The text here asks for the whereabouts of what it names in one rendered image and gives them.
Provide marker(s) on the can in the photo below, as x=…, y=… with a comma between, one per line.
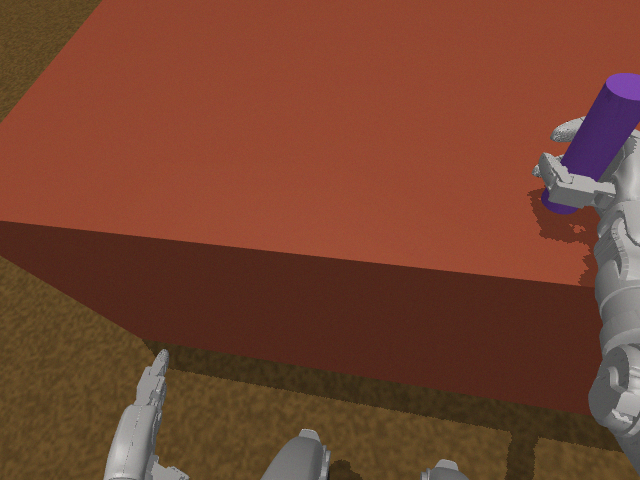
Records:
x=610, y=121

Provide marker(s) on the right robot hand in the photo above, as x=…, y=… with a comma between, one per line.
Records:
x=620, y=181

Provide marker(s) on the right robot arm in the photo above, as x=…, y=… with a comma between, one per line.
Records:
x=614, y=398

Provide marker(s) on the left robot hand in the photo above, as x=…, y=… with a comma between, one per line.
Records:
x=132, y=452

